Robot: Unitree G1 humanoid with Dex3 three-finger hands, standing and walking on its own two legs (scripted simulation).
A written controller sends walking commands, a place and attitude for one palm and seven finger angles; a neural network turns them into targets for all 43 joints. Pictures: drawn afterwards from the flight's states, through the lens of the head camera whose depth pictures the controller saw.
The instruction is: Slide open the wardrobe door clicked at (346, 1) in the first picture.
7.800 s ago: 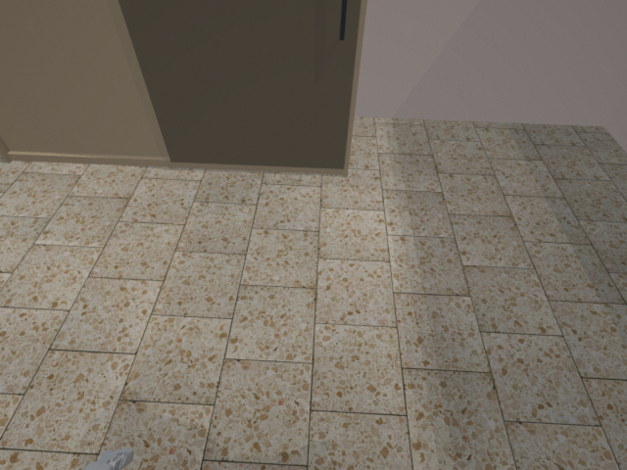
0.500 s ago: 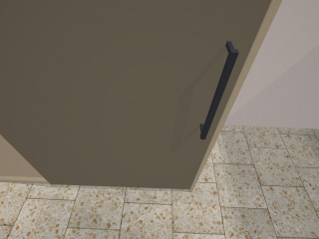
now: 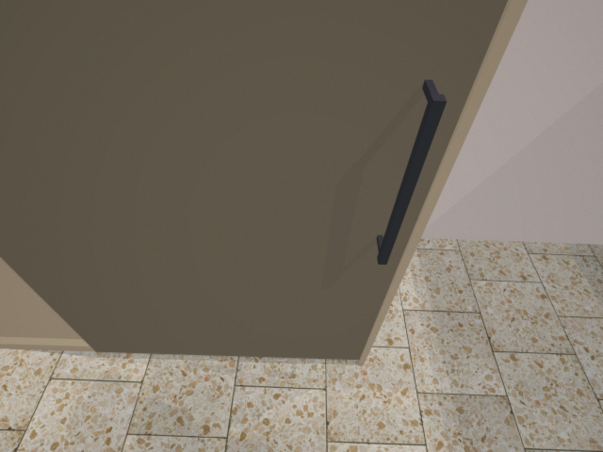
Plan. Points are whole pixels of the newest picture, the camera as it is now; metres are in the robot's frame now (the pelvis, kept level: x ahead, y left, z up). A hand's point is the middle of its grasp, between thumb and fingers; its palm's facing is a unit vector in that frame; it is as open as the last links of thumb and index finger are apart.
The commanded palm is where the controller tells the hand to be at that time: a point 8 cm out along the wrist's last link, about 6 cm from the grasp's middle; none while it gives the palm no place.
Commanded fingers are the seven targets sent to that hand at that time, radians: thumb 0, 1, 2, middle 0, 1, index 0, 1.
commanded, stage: raise the hand with hooked fingers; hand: right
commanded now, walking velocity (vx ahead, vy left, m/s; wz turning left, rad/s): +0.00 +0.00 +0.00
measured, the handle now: (401, 189) +0.49 -0.13 +0.08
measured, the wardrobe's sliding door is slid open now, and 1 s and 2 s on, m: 0.00 0.00 0.00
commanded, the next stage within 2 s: none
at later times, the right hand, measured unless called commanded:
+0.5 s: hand out of the picture +0.13 -0.20 -0.07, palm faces +0.04 +1.00 +0.03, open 8.7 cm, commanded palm +0.12 -0.26 -0.04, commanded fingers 0.00 -0.36 -0.67 0.24 0.64 0.24 0.64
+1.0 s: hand (516, 421) +0.18 -0.26 -0.02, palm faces +0.00 +1.00 -0.06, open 11.7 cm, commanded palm +0.16 -0.31 +0.00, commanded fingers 0.00 0.22 -0.42 0.28 1.02 0.28 1.02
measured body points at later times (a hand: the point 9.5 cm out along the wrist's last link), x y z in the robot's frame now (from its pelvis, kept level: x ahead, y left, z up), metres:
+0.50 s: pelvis -0.04 -0.01 -0.09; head -0.01 -0.02 +0.36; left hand +0.20 +0.24 -0.10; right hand +0.12 -0.25 -0.06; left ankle +0.00 +0.10 -0.74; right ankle -0.03 -0.14 -0.74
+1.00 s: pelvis -0.04 -0.04 -0.07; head +0.01 -0.05 +0.38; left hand +0.11 +0.21 -0.15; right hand +0.18 -0.31 -0.01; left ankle +0.00 +0.10 -0.74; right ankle -0.03 -0.14 -0.74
